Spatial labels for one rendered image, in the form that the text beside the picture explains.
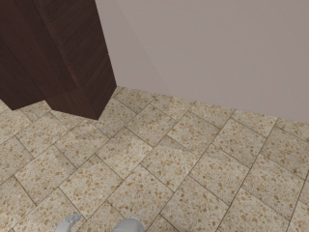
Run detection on cupboard door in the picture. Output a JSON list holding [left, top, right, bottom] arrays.
[[0, 0, 77, 111]]

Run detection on left robot hand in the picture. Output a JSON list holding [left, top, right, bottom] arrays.
[[54, 213, 82, 232]]

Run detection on robot left thigh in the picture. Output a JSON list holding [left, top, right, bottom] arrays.
[[111, 218, 144, 232]]

